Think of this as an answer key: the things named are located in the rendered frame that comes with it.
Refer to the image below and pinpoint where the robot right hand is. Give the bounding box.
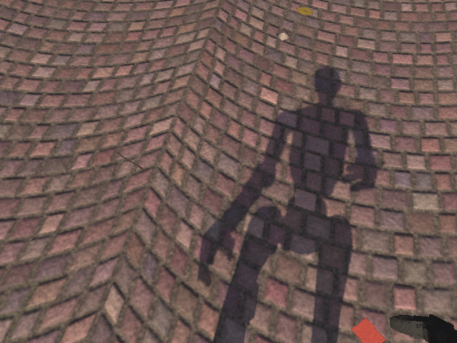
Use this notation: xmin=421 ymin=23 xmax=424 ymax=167
xmin=390 ymin=314 xmax=457 ymax=343

